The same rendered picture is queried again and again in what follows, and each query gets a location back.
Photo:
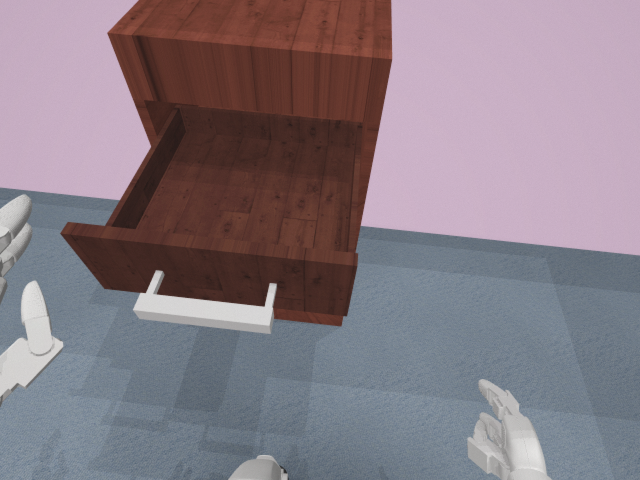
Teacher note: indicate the left robot shin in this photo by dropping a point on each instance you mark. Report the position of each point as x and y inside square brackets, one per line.
[268, 457]

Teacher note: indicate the handle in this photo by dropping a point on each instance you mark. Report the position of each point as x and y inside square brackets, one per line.
[151, 306]

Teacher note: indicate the cabinet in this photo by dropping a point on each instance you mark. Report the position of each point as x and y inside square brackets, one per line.
[327, 59]

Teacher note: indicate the left robot thigh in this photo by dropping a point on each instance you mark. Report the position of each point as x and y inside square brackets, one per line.
[259, 469]

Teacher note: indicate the robot right hand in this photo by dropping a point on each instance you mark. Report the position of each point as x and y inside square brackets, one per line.
[515, 443]

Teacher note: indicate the robot left hand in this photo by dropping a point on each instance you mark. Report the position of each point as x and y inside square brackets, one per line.
[25, 359]

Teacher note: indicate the drawer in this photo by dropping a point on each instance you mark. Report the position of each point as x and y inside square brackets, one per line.
[226, 202]

